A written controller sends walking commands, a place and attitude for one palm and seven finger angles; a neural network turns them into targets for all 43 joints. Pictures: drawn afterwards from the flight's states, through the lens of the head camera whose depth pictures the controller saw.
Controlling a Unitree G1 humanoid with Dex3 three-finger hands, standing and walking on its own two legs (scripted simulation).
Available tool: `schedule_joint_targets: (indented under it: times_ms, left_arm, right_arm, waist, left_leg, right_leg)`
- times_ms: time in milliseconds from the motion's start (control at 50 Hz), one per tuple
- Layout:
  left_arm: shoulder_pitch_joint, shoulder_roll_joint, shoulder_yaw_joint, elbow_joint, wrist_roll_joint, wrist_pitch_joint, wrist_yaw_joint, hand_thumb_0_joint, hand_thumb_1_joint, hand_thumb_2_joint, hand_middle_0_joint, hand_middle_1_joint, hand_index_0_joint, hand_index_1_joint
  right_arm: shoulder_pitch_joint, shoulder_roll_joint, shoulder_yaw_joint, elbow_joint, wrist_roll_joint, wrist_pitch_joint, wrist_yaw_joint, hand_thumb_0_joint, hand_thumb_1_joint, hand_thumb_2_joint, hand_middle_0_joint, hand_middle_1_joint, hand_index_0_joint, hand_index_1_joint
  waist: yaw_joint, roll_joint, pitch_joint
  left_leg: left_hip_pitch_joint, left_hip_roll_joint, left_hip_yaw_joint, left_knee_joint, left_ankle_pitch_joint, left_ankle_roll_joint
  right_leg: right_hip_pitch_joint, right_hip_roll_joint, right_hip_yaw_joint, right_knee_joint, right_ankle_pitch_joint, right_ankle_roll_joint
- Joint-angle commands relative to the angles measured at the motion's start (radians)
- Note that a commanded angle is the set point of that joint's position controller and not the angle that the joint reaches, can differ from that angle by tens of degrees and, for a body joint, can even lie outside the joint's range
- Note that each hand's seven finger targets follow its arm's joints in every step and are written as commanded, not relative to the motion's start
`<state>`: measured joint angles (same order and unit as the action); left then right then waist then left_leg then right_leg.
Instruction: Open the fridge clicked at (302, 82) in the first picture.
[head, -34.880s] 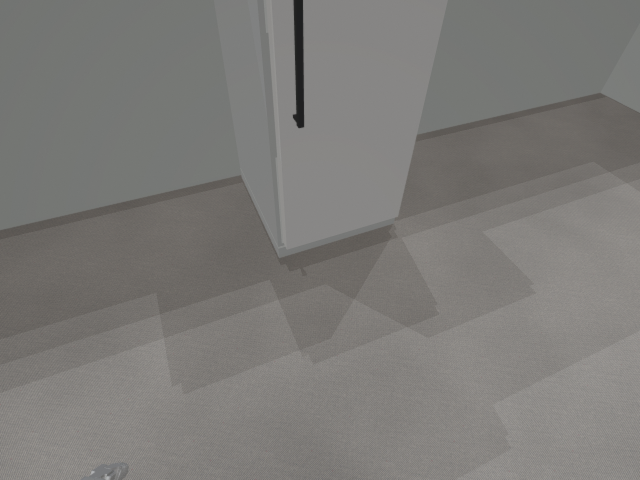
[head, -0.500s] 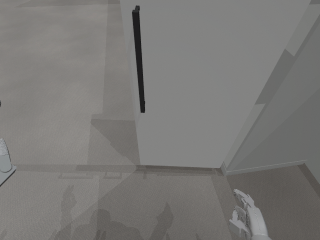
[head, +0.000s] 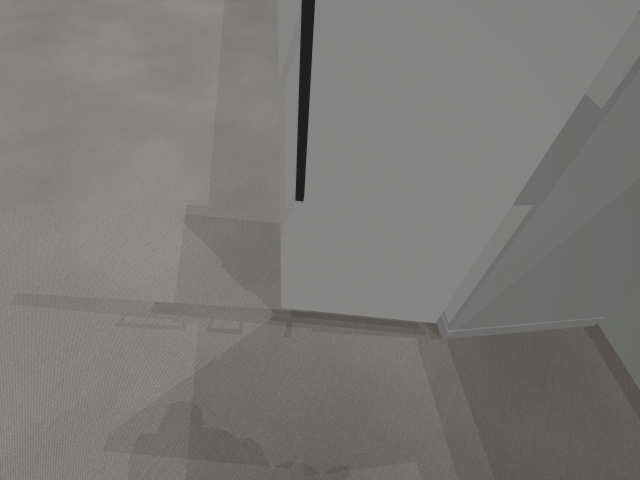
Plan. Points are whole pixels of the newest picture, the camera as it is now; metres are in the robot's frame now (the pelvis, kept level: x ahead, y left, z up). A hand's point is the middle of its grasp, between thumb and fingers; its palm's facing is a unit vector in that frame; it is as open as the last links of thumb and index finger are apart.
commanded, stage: let the arm hang, fingers relaxed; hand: left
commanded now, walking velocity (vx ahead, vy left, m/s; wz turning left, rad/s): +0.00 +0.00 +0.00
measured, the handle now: (304, 112) +0.68 +0.06 +0.09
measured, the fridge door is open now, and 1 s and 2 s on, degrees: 79 79 79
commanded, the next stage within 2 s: look to check the result in 0.76 s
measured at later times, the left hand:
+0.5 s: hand out of the picture +0.00 +0.19 -0.17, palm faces +0.00 -0.98 -0.21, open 7.3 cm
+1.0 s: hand out of the picture +0.02 +0.18 -0.17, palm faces +0.01 -0.98 -0.19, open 7.3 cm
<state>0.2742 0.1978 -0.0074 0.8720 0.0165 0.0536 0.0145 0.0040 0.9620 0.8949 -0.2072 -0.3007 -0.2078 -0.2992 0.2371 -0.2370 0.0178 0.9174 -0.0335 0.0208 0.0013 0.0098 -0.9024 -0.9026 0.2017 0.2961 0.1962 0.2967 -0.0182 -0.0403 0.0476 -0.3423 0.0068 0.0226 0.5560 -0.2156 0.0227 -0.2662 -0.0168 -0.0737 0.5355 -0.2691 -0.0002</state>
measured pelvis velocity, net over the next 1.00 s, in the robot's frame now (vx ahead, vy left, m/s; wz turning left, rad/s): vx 0.02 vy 0.01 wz -0.01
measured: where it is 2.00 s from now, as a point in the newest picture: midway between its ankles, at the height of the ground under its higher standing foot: outside the picture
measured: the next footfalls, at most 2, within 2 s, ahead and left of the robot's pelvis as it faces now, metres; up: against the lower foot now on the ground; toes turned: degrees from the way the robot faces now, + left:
none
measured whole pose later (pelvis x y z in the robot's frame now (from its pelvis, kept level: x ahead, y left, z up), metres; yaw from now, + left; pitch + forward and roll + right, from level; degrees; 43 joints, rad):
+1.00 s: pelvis +0.02 +0.01 +0.01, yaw -1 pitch +0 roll -1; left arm 0.25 0.15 0.01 1.13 0.01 0.00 0.03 0.01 0.91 0.90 -0.20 -0.30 -0.20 -0.30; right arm 0.25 -0.16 0.00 1.11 -0.02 0.00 -0.03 0.01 -0.92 -0.90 0.20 0.30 0.20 0.30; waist -0.01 0.01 0.05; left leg -0.25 -0.01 0.04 0.44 -0.18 0.04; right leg -0.18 -0.03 -0.05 0.42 -0.23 0.02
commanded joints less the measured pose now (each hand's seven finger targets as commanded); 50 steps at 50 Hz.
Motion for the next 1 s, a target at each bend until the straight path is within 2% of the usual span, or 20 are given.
schedule_joint_targets:
  times_ms: [0,60,140,220,260,300,380,500,560,680,780,820,980]
  left_arm:
    - [0.029,0.144,0.046,0.012,0.004,-0.051,0.004,0.0,0.9,0.9,-0.2,-0.3,-0.2,-0.3]
    - [0.026,0.13,0.04,0.077,0.0,-0.05,0.003,0.0,0.9,0.9,-0.2,-0.3,-0.2,-0.3]
    - [0.033,0.105,0.036,0.135,0.003,-0.048,0.004,0.0,0.9,0.9,-0.2,-0.3,-0.2,-0.3]
    - [0.056,0.092,0.035,0.176,0.004,-0.053,0.008,0.0,0.9,0.9,-0.2,-0.3,-0.2,-0.3]
    - [0.058,0.085,0.034,0.189,0.004,-0.053,0.01,0.0,0.9,0.9,-0.2,-0.3,-0.2,-0.3]
    - [0.066,0.084,0.034,0.2,0.004,-0.055,0.013,0.0,0.9,0.9,-0.2,-0.3,-0.2,-0.3]
    - [0.065,0.072,0.033,0.21,0.005,-0.055,0.015,0.0,0.9,0.9,-0.2,-0.3,-0.2,-0.3]
    - [0.057,0.067,0.037,0.216,0.005,-0.059,0.018,0.0,0.9,0.9,-0.2,-0.3,-0.2,-0.3]
    - [0.05,0.059,0.039,0.219,0.004,-0.057,0.017,0.0,0.9,0.9,-0.2,-0.3,-0.2,-0.3]
    - [0.043,0.051,0.038,0.226,0.001,-0.066,0.018,0.0,0.9,0.9,-0.2,-0.3,-0.2,-0.3]
    - [0.03,0.051,0.036,0.228,0.0,-0.066,0.018,0.0,0.9,0.9,-0.2,-0.3,-0.2,-0.3]
    - [0.031,0.054,0.037,0.23,0.0,-0.068,0.019,0.0,0.9,0.9,-0.2,-0.3,-0.2,-0.3]
    - [0.031,0.05,0.033,0.241,-0.003,-0.068,0.02,0.0,0.9,0.9,-0.2,-0.3,-0.2,-0.3]
  right_arm:
    - [-0.028,-0.106,-0.039,-0.033,0.002,-0.02,-0.023,0.0,-0.9,-0.9,0.2,0.3,0.2,0.3]
    - [0.016,-0.086,-0.044,0.012,0.004,-0.012,-0.028,0.0,-0.9,-0.9,0.2,0.3,0.2,0.3]
    - [0.065,-0.077,-0.052,0.051,0.005,-0.006,-0.031,0.0,-0.9,-0.9,0.2,0.3,0.2,0.3]
    - [0.093,-0.062,-0.054,0.081,0.006,-0.01,-0.031,0.0,-0.9,-0.9,0.2,0.3,0.2,0.3]
    - [0.1,-0.052,-0.054,0.094,0.006,-0.011,-0.031,0.0,-0.9,-0.9,0.2,0.3,0.2,0.3]
    - [0.102,-0.046,-0.053,0.104,0.008,-0.013,-0.03,0.0,-0.9,-0.9,0.2,0.3,0.2,0.3]
    - [0.1,-0.026,-0.051,0.124,0.005,-0.011,-0.029,0.0,-0.9,-0.9,0.2,0.3,0.2,0.3]
    - [0.096,-0.02,-0.047,0.138,0.007,-0.021,-0.031,0.0,-0.9,-0.9,0.2,0.3,0.2,0.3]
    - [0.087,-0.015,-0.046,0.142,0.006,-0.023,-0.033,0.0,-0.9,-0.9,0.2,0.3,0.2,0.3]
    - [0.085,-0.009,-0.044,0.149,0.008,-0.028,-0.035,0.0,-0.9,-0.9,0.2,0.3,0.2,0.3]
    - [0.081,-0.011,-0.043,0.156,0.01,-0.024,-0.035,0.0,-0.9,-0.9,0.2,0.3,0.2,0.3]
    - [0.082,-0.01,-0.043,0.159,0.011,-0.026,-0.035,0.0,-0.9,-0.9,0.2,0.3,0.2,0.3]
    - [0.069,-0.012,-0.037,0.177,0.012,-0.026,-0.037,0.0,-0.9,-0.9,0.2,0.3,0.2,0.3]
  waist:
    - [0.025,0.22,-0.098]
    - [0.014,0.19,-0.059]
    - [0.007,0.089,-0.001]
    - [0.011,0.017,-0.009]
    - [0.009,0.001,0.0]
    - [0.011,0.021,-0.002]
    - [0.011,0.001,0.034]
    - [0.016,0.072,0.012]
    - [0.018,0.097,0.02]
    - [0.015,0.069,-0.022]
    - [0.009,0.05,-0.002]
    - [0.01,0.038,-0.016]
    - [0.01,0.038,-0.008]
  left_leg:
    - [0.02,0.089,-0.12,-0.175,-0.053,0.02]
    - [0.007,0.087,-0.123,-0.198,-0.142,0.016]
    - [-0.005,0.096,-0.141,-0.232,-0.215,0.022]
    - [0.01,0.097,-0.137,-0.233,-0.186,0.028]
    - [0.02,0.092,-0.129,-0.227,-0.17,0.027]
    - [0.032,0.093,-0.128,-0.229,-0.147,0.029]
    - [0.027,0.086,-0.117,-0.228,-0.148,0.026]
    - [0.028,0.095,-0.127,-0.248,-0.107,0.026]
    - [0.008,0.096,-0.134,-0.269,-0.129,0.025]
    - [0.07,0.091,-0.108,-0.227,0.018,0.022]
    - [0.084,0.091,-0.103,-0.222,0.022,0.017]
    - [0.094,0.092,-0.098,-0.216,0.055,0.017]
    - [0.124,0.09,-0.09,-0.21,0.095,0.014]
  right_leg:
    - [0.085,-0.07,0.106,-0.141,-0.01,-0.044]
    - [0.059,-0.071,0.106,-0.17,-0.06,-0.047]
    - [0.009,-0.063,0.1,-0.185,-0.124,-0.043]
    - [0.007,-0.067,0.104,-0.187,-0.117,-0.041]
    - [-0.007,-0.072,0.109,-0.191,-0.124,-0.04]
    - [-0.011,-0.071,0.108,-0.187,-0.105,-0.039]
    - [-0.038,-0.077,0.117,-0.198,-0.127,-0.039]
    - [0.011,-0.068,0.103,-0.172,-0.042,-0.034]
    - [0.032,-0.066,0.094,-0.164,-0.025,-0.03]
    - [0.058,-0.081,0.101,-0.177,0.053,-0.031]
    - [0.045,-0.085,0.102,-0.193,0.035,-0.03]
    - [0.059,-0.087,0.101,-0.194,0.055,-0.03]
    - [0.06,-0.091,0.104,-0.203,0.07,-0.028]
